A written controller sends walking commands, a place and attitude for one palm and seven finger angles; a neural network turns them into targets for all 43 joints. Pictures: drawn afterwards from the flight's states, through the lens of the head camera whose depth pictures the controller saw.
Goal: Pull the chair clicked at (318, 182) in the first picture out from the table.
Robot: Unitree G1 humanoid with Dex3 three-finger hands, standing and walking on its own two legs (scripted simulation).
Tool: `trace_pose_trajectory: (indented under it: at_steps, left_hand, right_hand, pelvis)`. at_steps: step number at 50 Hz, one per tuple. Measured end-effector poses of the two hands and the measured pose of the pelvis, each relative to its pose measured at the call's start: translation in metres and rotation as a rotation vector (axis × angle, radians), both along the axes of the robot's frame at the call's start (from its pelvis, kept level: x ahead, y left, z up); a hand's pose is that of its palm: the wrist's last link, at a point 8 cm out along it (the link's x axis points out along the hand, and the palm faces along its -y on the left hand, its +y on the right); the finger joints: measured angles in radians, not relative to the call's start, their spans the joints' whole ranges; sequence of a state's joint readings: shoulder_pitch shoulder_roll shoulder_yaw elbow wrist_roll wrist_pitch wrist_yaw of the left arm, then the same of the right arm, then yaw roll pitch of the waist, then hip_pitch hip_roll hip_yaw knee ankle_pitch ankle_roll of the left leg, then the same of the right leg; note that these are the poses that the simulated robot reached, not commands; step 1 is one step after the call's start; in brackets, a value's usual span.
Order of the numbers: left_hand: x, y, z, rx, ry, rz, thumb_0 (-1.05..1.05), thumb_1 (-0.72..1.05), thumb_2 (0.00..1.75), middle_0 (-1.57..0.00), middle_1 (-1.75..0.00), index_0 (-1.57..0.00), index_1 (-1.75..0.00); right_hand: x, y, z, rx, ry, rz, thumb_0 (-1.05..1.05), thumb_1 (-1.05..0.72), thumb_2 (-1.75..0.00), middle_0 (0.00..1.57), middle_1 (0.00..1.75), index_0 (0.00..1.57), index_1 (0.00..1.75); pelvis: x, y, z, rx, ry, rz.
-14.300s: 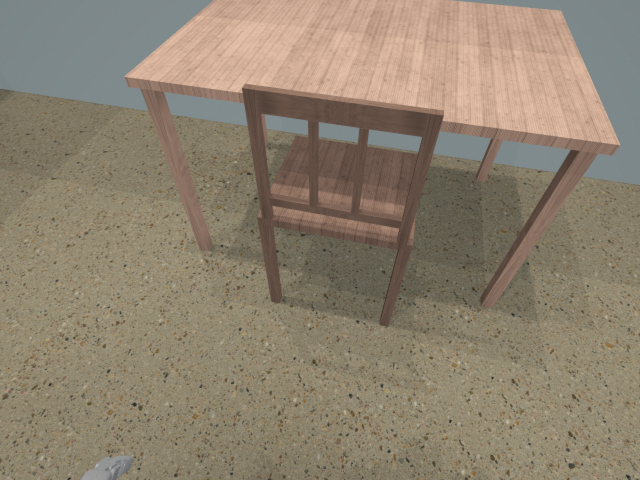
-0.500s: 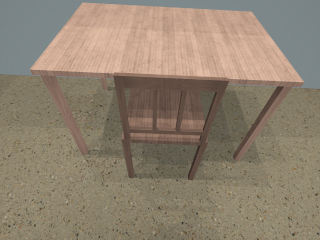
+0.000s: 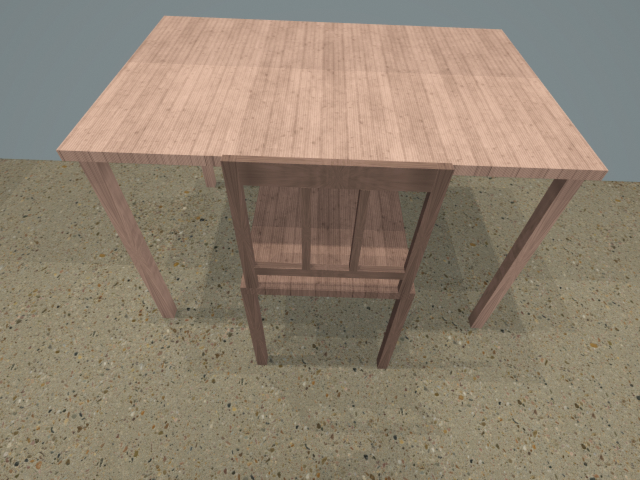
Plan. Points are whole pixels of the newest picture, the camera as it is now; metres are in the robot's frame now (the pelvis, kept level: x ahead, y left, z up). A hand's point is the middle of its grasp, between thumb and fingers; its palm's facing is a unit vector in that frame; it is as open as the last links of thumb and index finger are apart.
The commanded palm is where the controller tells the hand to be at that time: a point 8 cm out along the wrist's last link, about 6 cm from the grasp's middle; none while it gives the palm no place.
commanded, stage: look again from close up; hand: left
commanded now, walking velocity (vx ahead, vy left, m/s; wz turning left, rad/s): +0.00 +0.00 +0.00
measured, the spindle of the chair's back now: (306, 230) +0.60 +0.07 -0.11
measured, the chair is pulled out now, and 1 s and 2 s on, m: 0.00 0.00 0.00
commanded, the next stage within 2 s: shuffle to correct the standing spot in 0.92 s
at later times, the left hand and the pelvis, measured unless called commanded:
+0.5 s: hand out of the picture -0.02 +0.14 -0.18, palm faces +0.05 -0.99 -0.15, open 7.3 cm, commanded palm none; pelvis +0.01 -0.01 +0.00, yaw +0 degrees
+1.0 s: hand out of the picture -0.01 +0.13 -0.18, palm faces +0.06 -0.99 -0.15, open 7.3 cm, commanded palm none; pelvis +0.02 -0.02 +0.00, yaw +1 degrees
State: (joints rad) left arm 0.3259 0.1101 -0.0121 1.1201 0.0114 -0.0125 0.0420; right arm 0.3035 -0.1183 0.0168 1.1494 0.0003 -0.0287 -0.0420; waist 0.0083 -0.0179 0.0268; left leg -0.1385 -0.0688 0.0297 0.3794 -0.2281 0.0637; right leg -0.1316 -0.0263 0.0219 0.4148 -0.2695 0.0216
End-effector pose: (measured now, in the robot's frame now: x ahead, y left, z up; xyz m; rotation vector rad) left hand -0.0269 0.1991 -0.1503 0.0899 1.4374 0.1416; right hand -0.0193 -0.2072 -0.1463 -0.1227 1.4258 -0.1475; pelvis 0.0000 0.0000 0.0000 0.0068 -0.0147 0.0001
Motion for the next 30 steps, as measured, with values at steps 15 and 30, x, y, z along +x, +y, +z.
trace_pose_trajectory:
  at_steps: [15,30]
  left_hand:
    - [0.0,-0.009,0.0,0.0,0.012,0.006,0.0,0.91,0.9,-0.19,-0.3,-0.2,-0.3]
    - [0.005,-0.014,0.001,0.005,0.009,0.009,0.0,0.91,0.9,-0.19,-0.3,-0.2,-0.3]
  right_hand:
    - [0.005,-0.009,0.001,-0.002,0.011,0.007,0.01,-0.91,-0.89,0.2,0.3,0.2,0.3]
    - [0.01,-0.015,0.0,0.001,0.014,0.008,0.01,-0.91,-0.89,0.2,0.3,0.2,0.3]
  pelvis:
    - [0.005,-0.009,0.0,-0.001,0.004,0.004]
    - [0.011,-0.016,0.0,-0.001,0.005,0.006]
